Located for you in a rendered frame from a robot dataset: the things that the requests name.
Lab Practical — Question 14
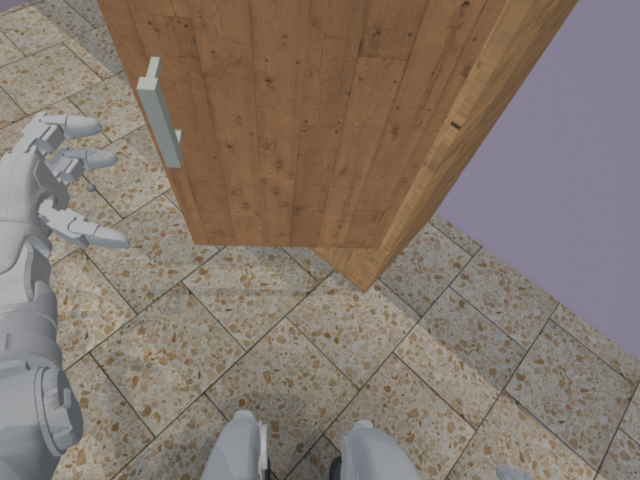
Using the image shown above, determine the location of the cupboard door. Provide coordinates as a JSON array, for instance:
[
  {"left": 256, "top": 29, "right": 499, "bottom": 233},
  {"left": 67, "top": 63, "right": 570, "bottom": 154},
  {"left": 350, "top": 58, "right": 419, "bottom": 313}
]
[{"left": 97, "top": 0, "right": 507, "bottom": 249}]

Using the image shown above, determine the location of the robot left forearm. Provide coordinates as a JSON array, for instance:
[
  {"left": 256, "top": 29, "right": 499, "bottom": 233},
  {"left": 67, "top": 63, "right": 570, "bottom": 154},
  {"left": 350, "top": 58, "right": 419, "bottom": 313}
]
[{"left": 0, "top": 221, "right": 62, "bottom": 379}]

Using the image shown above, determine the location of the left robot upper arm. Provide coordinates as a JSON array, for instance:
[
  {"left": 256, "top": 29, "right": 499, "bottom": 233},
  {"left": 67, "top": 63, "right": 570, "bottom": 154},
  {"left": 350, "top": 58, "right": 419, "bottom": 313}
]
[{"left": 0, "top": 366, "right": 84, "bottom": 480}]

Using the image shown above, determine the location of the handle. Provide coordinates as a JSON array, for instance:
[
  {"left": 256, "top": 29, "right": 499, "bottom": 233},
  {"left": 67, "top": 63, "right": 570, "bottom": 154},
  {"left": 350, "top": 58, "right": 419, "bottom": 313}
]
[{"left": 136, "top": 56, "right": 183, "bottom": 168}]

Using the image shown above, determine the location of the robot right thigh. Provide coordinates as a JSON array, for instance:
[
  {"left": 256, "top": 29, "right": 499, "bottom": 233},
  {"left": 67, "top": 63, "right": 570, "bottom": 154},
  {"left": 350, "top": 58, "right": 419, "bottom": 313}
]
[{"left": 341, "top": 428, "right": 423, "bottom": 480}]

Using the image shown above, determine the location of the left robot hand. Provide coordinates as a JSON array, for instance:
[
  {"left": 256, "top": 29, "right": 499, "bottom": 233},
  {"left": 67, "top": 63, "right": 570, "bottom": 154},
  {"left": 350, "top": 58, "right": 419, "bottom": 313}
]
[{"left": 0, "top": 111, "right": 130, "bottom": 249}]

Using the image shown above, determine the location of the robot left thigh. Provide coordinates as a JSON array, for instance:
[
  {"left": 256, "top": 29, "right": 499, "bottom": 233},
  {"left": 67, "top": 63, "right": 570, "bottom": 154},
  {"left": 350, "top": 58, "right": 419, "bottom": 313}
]
[{"left": 200, "top": 418, "right": 268, "bottom": 480}]

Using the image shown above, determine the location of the robot thigh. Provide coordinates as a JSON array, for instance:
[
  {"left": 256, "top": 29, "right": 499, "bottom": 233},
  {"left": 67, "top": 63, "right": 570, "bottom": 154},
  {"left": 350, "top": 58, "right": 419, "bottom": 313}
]
[
  {"left": 341, "top": 428, "right": 423, "bottom": 480},
  {"left": 200, "top": 418, "right": 268, "bottom": 480}
]

